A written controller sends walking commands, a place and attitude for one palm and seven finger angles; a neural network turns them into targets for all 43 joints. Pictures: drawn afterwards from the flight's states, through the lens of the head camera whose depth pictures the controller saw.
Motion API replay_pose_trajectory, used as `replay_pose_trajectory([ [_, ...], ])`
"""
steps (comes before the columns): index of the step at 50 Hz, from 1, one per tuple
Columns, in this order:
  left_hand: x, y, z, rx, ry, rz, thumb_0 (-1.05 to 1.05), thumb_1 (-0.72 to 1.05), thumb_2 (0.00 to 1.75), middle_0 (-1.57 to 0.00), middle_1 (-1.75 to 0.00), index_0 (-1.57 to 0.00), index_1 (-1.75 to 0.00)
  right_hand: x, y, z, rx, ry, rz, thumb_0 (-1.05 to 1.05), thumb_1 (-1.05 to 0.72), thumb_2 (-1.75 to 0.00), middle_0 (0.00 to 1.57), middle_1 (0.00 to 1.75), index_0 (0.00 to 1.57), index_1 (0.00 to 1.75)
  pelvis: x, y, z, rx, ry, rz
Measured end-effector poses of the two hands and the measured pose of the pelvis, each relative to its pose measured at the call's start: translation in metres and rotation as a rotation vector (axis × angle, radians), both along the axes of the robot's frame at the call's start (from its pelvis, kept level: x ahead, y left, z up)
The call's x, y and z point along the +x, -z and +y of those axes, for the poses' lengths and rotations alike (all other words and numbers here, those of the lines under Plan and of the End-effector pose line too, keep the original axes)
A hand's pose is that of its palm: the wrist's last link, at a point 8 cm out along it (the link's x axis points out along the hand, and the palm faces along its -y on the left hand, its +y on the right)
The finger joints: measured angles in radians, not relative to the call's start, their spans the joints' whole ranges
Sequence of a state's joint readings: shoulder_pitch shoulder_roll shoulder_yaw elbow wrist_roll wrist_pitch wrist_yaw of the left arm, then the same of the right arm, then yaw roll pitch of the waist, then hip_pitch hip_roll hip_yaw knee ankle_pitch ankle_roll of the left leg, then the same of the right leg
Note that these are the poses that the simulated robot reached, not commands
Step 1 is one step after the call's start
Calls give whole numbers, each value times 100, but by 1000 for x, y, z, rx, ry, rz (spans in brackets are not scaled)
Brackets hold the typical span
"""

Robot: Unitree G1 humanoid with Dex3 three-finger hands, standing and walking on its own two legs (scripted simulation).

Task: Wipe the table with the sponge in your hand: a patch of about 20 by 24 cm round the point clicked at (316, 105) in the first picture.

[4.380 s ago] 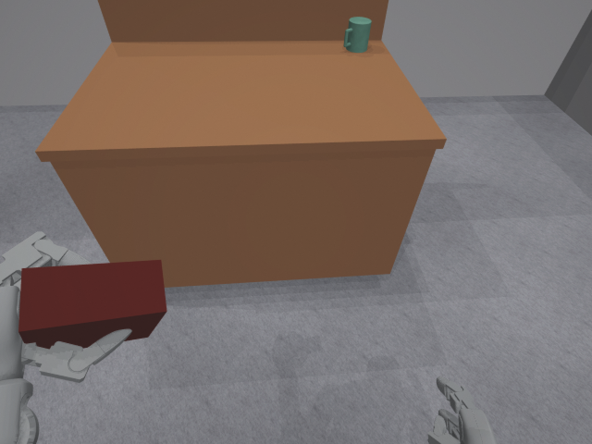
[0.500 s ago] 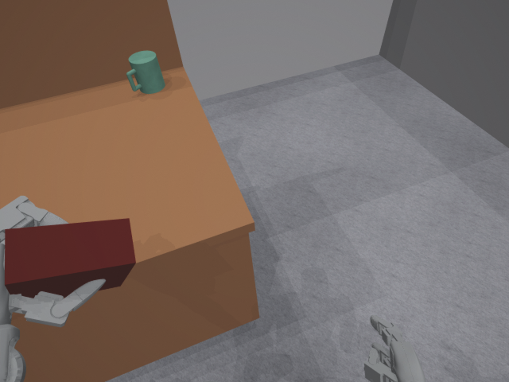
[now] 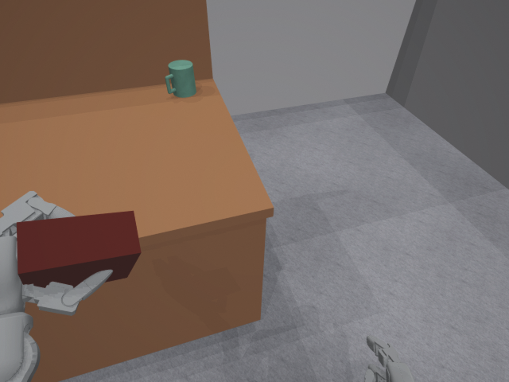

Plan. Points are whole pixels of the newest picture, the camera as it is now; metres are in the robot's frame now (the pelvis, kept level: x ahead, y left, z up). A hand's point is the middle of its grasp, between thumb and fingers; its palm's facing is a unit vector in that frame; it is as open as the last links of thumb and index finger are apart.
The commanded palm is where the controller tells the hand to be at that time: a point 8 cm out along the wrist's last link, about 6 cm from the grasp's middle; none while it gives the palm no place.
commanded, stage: come to a stop and stand still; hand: left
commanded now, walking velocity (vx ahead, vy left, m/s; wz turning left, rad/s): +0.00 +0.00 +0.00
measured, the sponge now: (97, 252) +0.23 +0.22 +0.16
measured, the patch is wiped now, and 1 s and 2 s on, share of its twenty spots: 0.00 0.00 0.00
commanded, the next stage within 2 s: look again from close up in 1.56 s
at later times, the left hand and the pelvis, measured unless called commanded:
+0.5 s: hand (52, 288) +0.17 +0.24 +0.16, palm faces +0.42 -0.83 -0.36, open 9.4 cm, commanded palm +0.12 +0.28 +0.19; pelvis -0.04 +0.00 +0.01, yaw +0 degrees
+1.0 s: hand (20, 347) +0.11 +0.23 +0.18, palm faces +0.46 -0.82 -0.35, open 9.4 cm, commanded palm +0.04 +0.27 +0.19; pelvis -0.11 -0.01 -0.01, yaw +3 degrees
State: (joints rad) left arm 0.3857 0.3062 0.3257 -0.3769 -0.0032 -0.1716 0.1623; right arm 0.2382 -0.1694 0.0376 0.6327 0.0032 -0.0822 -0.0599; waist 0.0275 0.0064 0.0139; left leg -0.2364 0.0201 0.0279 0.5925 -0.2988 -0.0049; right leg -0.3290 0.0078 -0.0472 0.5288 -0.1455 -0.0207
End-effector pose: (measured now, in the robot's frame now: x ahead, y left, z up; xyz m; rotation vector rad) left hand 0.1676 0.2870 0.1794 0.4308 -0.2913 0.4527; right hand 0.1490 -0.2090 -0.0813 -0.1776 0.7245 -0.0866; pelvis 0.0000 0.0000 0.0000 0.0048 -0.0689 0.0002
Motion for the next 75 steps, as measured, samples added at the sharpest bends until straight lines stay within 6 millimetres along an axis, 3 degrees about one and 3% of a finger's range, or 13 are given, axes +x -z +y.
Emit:
replay_pose_trajectory([
  [7, -4, 3, -17, 10, 90, 58, 0, -43, 100, -83, -135, -83, -135, -26, 4, -2, -4, 6, 51, 1, -90, -90, 21, 30, 20, 30, -21, -3, 2, 5, 10, 20],
  [15, -26, -12, -1, 85, 69, 49, 0, -43, 100, -83, -135, -83, -135, -52, -2, -20, -42, 83, 61, 1, -91, -90, 21, 30, 20, 30, -28, -6, 5, -8, 8, 10],
  [24, -37, 4, -2, 3, 32, 65, 0, -44, 101, -83, -135, -83, -135, -52, -4, -27, -72, 56, 42, 1, -91, -90, 20, 30, 20, 30, -42, -5, 4, -7, -3, 3],
  [31, -46, -10, -10, 56, 82, 30, 0, -44, 101, -83, -135, -83, -135, -51, -10, -21, -57, 42, 2, 1, -91, -90, 20, 30, 20, 30, -56, -5, 1, -3, -8, -1],
  [36, -66, -18, -10, 121, 46, 4, 0, -44, 101, -83, -135, -83, -135, -53, 0, -17, -9, 25, -16, 1, -91, -90, 20, 30, 20, 30, -61, 3, -8, 6, -48, -22],
  [43, -97, 2, -15, 54, -36, 43, 0, -44, 101, -83, -135, -83, -135, -57, 16, -23, -17, -44, 35, 1, -91, -90, 21, 30, 20, 30, -73, 9, -16, 34, -57, -18],
  [51, -106, -12, -18, 60, 53, -54, 0, -44, 101, -83, -135, -83, -135, -88, -6, -25, -63, -18, -14, 1, -91, -90, 20, 30, 20, 30, -109, 5, -14, 20, -44, -12],
  [55, -120, -19, -16, 79, 49, -5, 0, -44, 101, -83, -135, -83, -135, -113, -14, -27, -16, 18, -10, 1, -91, -90, 20, 30, 20, 30, -112, -6, -18, -10, -53, 11],
  [60, -135, -7, -23, 52, 4, 84, 0, -44, 101, -83, -135, -83, -135, -134, -7, -39, -9, 36, 50, 1, -90, -90, 21, 30, 20, 30, -113, -11, -28, -23, -23, 59],
  [65, -123, 2, -51, 28, 0, 84, 0, -44, 101, -83, -135, -83, -135, -141, 9, -61, -9, 24, 79, 1, -90, -90, 21, 30, 20, 30, -124, -4, -50, -15, -11, 74],
  [71, -108, -12, -89, 49, 120, 55, 0, -44, 101, -83, -135, -83, -135, -143, 7, -92, -7, 76, 80, 2, -91, -90, 21, 30, 20, 30, -130, -7, -64, -6, -9, 71],
  [75, -113, -18, -87, 124, 142, 103, 0, -43, 101, -83, -135, -83, -135, -143, -1, -105, -25, 119, 73, 1, -91, -90, 20, 30, 20, 30, -127, -10, -65, 7, 0, 86],
])
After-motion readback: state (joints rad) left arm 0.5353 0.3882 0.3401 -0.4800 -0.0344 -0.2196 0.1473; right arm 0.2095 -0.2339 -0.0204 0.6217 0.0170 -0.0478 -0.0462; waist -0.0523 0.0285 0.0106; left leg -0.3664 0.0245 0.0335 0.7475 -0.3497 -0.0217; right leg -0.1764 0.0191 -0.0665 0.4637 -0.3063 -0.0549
